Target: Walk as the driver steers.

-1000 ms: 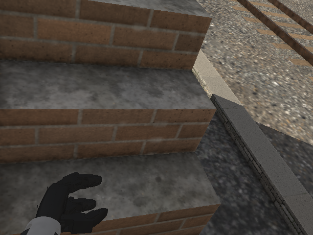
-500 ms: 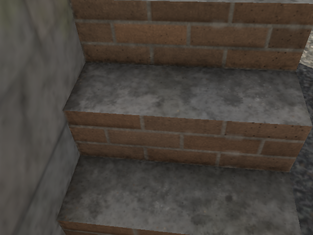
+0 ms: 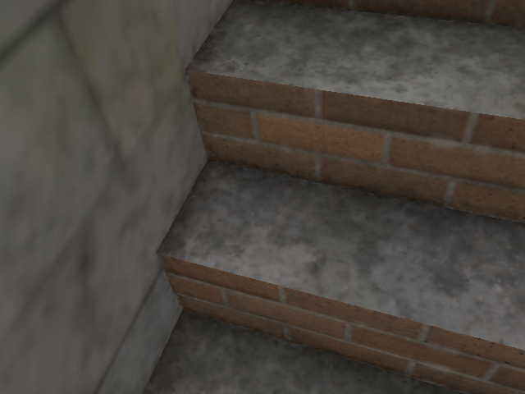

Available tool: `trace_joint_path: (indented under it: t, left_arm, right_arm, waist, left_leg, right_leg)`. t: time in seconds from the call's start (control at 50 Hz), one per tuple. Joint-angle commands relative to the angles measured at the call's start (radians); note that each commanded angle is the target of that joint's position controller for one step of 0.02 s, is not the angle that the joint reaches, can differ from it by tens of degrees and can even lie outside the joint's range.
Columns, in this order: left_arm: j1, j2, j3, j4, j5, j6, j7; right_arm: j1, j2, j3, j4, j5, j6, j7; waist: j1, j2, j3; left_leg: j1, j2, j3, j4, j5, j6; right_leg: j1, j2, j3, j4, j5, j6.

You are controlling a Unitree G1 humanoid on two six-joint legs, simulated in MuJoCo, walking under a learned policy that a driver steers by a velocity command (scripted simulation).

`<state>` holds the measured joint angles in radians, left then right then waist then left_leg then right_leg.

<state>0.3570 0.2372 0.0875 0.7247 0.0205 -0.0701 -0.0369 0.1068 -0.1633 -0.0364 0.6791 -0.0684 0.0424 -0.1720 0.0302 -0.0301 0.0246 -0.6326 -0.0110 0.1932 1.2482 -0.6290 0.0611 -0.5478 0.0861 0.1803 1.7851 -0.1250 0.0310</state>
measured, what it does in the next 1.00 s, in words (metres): climbs, turning right: right foot 0.07 m higher, then right foot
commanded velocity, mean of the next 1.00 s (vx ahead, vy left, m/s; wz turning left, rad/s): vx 0.30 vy -0.16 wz -0.44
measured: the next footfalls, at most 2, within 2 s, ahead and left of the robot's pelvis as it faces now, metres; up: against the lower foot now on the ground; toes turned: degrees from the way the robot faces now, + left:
right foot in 0.18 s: +0.07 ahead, -0.17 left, +0.07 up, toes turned -3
right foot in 0.30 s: +0.05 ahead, -0.16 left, +0.00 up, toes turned -9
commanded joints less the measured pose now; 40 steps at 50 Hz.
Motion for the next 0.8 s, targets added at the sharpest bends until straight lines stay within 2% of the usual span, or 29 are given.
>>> trace_joint_path:
  t: [0.02, 0.06, 0.14, 0.16, 0.18, 0.2, 0.22, 0.24, 0.28, 0.3, 0.32, 0.34, 0.36, 0.4, 0.42, 0.46, 0.5, 0.54, 0.6, 0.62, 0.64, 0.66, 0.68, 0.7, 0.72, 0.74, 0.76, 0.78, 0.8]
  left_arm:
    - [-0.082, 0.017, -0.013, -0.198, 0.078, 0.023, 0.01]
    - [-0.059, 0.071, -0.014, -0.179, 0.076, 0.053, -0.009]
    - [-0.249, 0.019, -0.042, -0.259, 0.013, 0.069, -0.033]
    - [-0.226, 0.013, -0.054, -0.254, -0.011, 0.078, -0.034]
    - [-0.154, 0.024, -0.052, -0.252, -0.011, 0.096, -0.023]
    - [-0.333, 0.077, -0.033, -0.255, 0.0, 0.077, -0.02]
    - [-0.279, 0.054, -0.03, -0.245, 0.022, 0.068, -0.017]
    - [-0.24, 0.046, -0.026, -0.222, 0.017, 0.045, -0.03]
    - [0.008, 0.023, -0.031, -0.132, -0.007, 0.036, -0.028]
    - [-0.021, 0.103, -0.011, -0.093, 0.002, 0.041, -0.029]
    - [-0.054, 0.183, -0.001, -0.111, 0.009, 0.059, -0.026]
    - [-0.009, 0.304, 0.041, -0.123, 0.01, 0.054, 0.002]
    - [0.033, 0.303, 0.05, -0.122, 0.012, 0.034, 0.017]
    - [0.023, 0.231, 0.035, -0.095, -0.001, -0.002, 0.016]
    - [0.035, 0.217, 0.024, -0.077, -0.014, -0.015, 0.011]
    - [0.038, 0.185, 0.014, -0.06, 0.003, -0.029, 0.017]
    - [0.032, 0.192, 0.022, -0.047, 0.024, -0.038, 0.027]
    - [0.0, 0.207, 0.028, -0.047, 0.016, -0.037, 0.028]
    - [0.038, 0.187, 0.024, -0.039, 0.003, -0.01, 0.037]
    - [0.045, 0.188, 0.022, -0.039, -0.003, -0.002, 0.05]
    - [-0.061, 0.19, 0.019, -0.059, -0.01, 0.002, 0.053]
    - [-0.126, 0.218, 0.021, -0.068, -0.024, 0.003, 0.066]
    - [-0.042, 0.258, 0.029, -0.061, -0.04, -0.018, 0.076]
    - [0.0, 0.308, 0.045, -0.034, -0.043, -0.033, 0.074]
    - [0.218, 0.218, 0.034, 0.039, -0.049, -0.067, 0.039]
    - [0.194, 0.261, 0.041, 0.056, -0.065, -0.076, 0.016]
    - [0.185, 0.219, 0.04, 0.099, -0.056, -0.081, 0.007]
    - [0.019, 0.127, -0.003, 0.029, -0.009, -0.101, 0.003]
    - [-0.057, 0.044, -0.013, -0.035, 0.008, -0.076, 0.012]
  right_arm:
    - [-0.025, -0.094, -0.035, 0.017, -0.028, -0.094, 0.001]
    - [0.046, -0.107, -0.029, 0.04, -0.021, -0.112, -0.011]
    - [0.127, -0.221, -0.04, 0.054, -0.042, -0.118, -0.006]
    - [0.07, -0.25, -0.048, 0.031, -0.035, -0.095, -0.007]
    - [0.092, -0.272, -0.052, 0.019, 0.011, -0.086, -0.006]
    - [0.26, -0.237, -0.044, 0.041, 0.025, -0.075, 0.024]
    - [0.294, -0.266, -0.05, 0.042, 0.032, -0.055, 0.048]
    - [0.223, -0.264, -0.053, 0.031, 0.038, -0.04, 0.071]
    - [0.072, -0.356, -0.091, -0.022, 0.079, -0.022, 0.095]
    - [0.044, -0.294, -0.077, -0.06, 0.066, -0.011, 0.112]
    - [0.118, -0.205, -0.052, -0.044, 0.06, -0.001, 0.114]
    - [0.079, -0.157, -0.037, -0.096, 0.05, -0.002, 0.111]
    - [0.054, -0.182, -0.038, -0.105, 0.041, -0.011, 0.101]
    - [-0.014, -0.173, -0.031, -0.131, 0.044, -0.022, 0.105]
    - [-0.044, -0.168, -0.023, -0.152, 0.047, -0.027, 0.107]
    - [-0.101, -0.174, -0.022, -0.207, 0.056, -0.043, 0.106]
    - [-0.215, -0.121, -0.005, -0.283, 0.038, -0.05, 0.084]
    - [-0.23, -0.14, 0.0, -0.317, 0.039, -0.04, 0.08]
    - [-0.219, -0.142, 0.001, -0.347, 0.048, -0.018, 0.084]
    - [-0.212, -0.112, 0.019, -0.362, 0.029, -0.016, 0.092]
    - [-0.117, -0.089, 0.035, -0.317, 0.04, -0.012, 0.097]
    - [-0.133, -0.067, 0.045, -0.293, 0.075, 0.002, 0.102]
    - [-0.145, -0.063, 0.037, -0.299, 0.063, 0.006, 0.107]
    - [-0.025, -0.067, 0.009, -0.263, 0.051, 0.007, 0.106]
    - [-0.048, -0.147, -0.025, -0.217, 0.036, -0.034, 0.122]
    - [0.075, -0.212, -0.058, -0.183, 0.059, -0.032, 0.14]
    - [0.115, -0.232, -0.068, -0.095, 0.064, -0.032, 0.161]
    - [0.1, -0.125, -0.039, -0.088, 0.055, -0.024, 0.182]
    - [0.056, -0.143, -0.048, -0.065, 0.03, -0.039, 0.166]
  waist:
    - [0.047, -0.07, 0.021]
    - [0.038, -0.063, -0.061]
    - [0.014, 0.041, 0.038]
    - [0.05, 0.153, -0.015]
    - [0.053, 0.172, -0.067]
    - [-0.089, 0.014, -0.125]
    - [-0.053, -0.008, -0.187]
    - [-0.025, -0.075, -0.179]
    - [0.163, 0.047, -0.182]
    - [0.093, -0.045, -0.069]
    - [-0.012, -0.063, -0.069]
    - [0.009, -0.061, -0.21]
    - [0.057, 0.01, -0.279]
    - [0.05, -0.028, -0.179]
    - [0.038, -0.034, -0.133]
    - [0.021, -0.008, -0.06]
    - [0.018, -0.046, 0.016]
    - [-0.018, -0.012, 0.051]
    - [-0.009, -0.036, 0.018]
    - [-0.029, -0.009, 0.001]
    - [-0.093, 0.007, -0.08]
    - [-0.104, -0.03, -0.142]
    - [-0.07, -0.112, -0.177]
    - [-0.116, -0.255, -0.285]
    - [0.012, 0.014, -0.405]
    - [-0.088, 0.155, -0.571]
    - [-0.087, 0.449, -0.697]
    - [-0.088, 0.239, -0.617]
    - [-0.026, 0.15, -0.487]
  left_leg:
    - [0.153, 0.325, -0.578, -0.554, 0.378, 0.157]
    - [0.399, 0.299, -0.499, -0.559, 0.534, 0.129]
    - [0.352, 0.277, -0.263, -0.685, 0.731, 0.089]
    - [0.273, 0.238, -0.122, -0.75, 0.8, 0.062]
    - [0.231, 0.244, -0.085, -0.76, 0.93, 0.089]
    - [0.271, 0.19, -0.013, -0.703, 0.889, 0.065]
    - [0.309, 0.16, -0.005, -0.685, 0.751, 0.042]
    - [0.368, 0.142, 0.016, -0.636, 0.804, 0.029]
    - [0.369, 0.114, -0.068, -0.257, 0.667, 0.005]
    - [0.07, 0.074, -0.105, 0.008, 0.249, -0.003]
    - [-0.178, 0.032, -0.117, 0.312, 0.138, -0.009]
    - [-0.403, -0.006, -0.116, 0.573, 0.102, -0.064]
    - [-0.454, 0.007, -0.148, 0.667, 0.126, -0.097]
    - [-0.551, -0.016, -0.155, 0.923, 0.16, -0.085]
    - [-0.592, -0.02, -0.158, 1.019, 0.17, -0.069]
    - [-0.627, -0.021, -0.176, 1.094, 0.144, -0.051]
    - [-0.798, -0.051, -0.184, 1.366, 0.065, -0.024]
    - [-0.8, -0.042, -0.171, 1.321, 0.076, -0.013]
    - [-0.687, -0.028, -0.133, 1.175, 0.125, -0.007]
    - [-0.579, -0.003, -0.156, 0.996, 0.128, 0.014]
    - [-0.207, -0.011, -0.077, 0.566, 0.139, 0.04]
    - [0.114, -0.059, -0.011, 0.276, 0.154, 0.04]
    - [0.25, -0.073, 0.009, 0.137, 0.138, 0.001]
    - [0.373, -0.08, -0.107, -0.002, 0.024, 0.001]
    - [0.653, -0.073, -0.2, -0.097, -0.076, 0.105]
    - [0.72, 0.049, -0.473, -0.324, -0.146, 0.193]
    - [0.671, 0.236, -0.754, -0.378, -0.17, 0.311]
    - [0.509, 0.139, -0.623, -0.312, -0.052, 0.238]
    - [0.334, 0.213, -0.663, -0.426, -0.226, 0.211]
  right_leg:
    - [-0.411, -0.03, 0.139, 0.476, -0.171, 0.058]
    - [-0.407, -0.049, 0.126, 0.287, -0.207, 0.074]
    - [-0.276, -0.079, -0.009, -0.487, -0.399, 0.0]
    - [-0.005, -0.137, -0.061, -0.831, -0.429, -0.047]
    - [0.222, -0.116, -0.2, -0.968, -0.341, -0.083]
    - [0.333, -0.041, -0.203, -0.996, -0.212, -0.106]
    - [0.364, -0.005, -0.093, -0.983, -0.273, -0.159]
    - [0.408, 0.024, -0.192, -1.143, -0.028, -0.145]
    - [0.579, -0.049, -0.17, -1.738, 0.18, -0.135]
    - [0.704, -0.109, -0.112, -1.647, 0.289, -0.17]
    - [0.823, -0.193, -0.073, -1.411, 0.723, -0.176]
    - [1.017, -0.334, 0.023, -1.191, 1.214, -0.298]
    - [1.013, -0.374, 0.109, -1.265, 1.026, -0.335]
    - [0.844, -0.336, 0.156, -1.326, 0.614, -0.336]
    - [0.769, -0.34, 0.172, -1.345, 0.568, -0.32]
    - [0.649, -0.347, 0.185, -1.387, 0.521, -0.305]
    - [0.593, -0.386, 0.235, -1.445, 0.58, -0.282]
    - [0.517, -0.35, 0.191, -1.489, 0.616, -0.243]
    - [0.478, -0.272, 0.138, -1.508, 0.752, -0.243]
    - [0.475, -0.255, 0.101, -1.506, 0.884, -0.218]
    - [0.346, -0.177, -0.07, -1.509, 1.168, -0.127]
    - [0.176, -0.158, -0.068, -1.564, 1.321, -0.118]
    - [0.217, -0.168, 0.008, -1.548, 1.629, -0.146]
    - [0.366, -0.229, 0.097, -1.414, 1.747, -0.178]
    - [0.146, -0.153, 0.135, -1.181, 1.808, -0.04]
    - [0.143, -0.056, 0.107, -0.842, 1.143, -0.005]
    - [0.109, 0.068, 0.041, -0.239, 0.063, 0.025]
    - [0.009, 0.043, 0.025, -0.007, 0.058, 0.012]
    - [-0.126, 0.06, 0.054, 0.095, 0.08, -0.004]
